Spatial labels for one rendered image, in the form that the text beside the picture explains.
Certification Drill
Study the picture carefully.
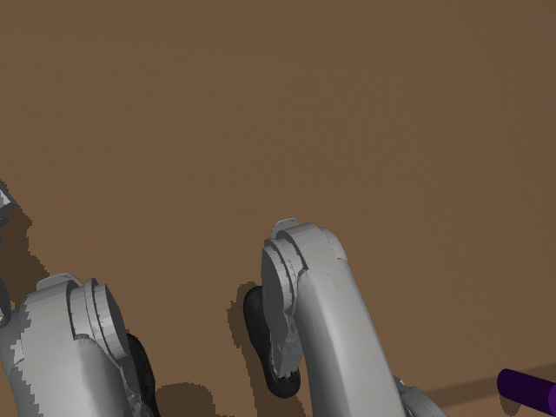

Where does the right robot hand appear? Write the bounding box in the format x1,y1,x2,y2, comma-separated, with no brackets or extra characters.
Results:
393,375,448,417

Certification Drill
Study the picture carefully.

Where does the left robot foot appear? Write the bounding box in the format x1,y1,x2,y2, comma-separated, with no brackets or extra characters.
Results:
127,334,161,417

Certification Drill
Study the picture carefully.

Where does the right robot foot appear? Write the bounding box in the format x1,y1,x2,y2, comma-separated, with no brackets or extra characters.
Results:
243,286,301,399

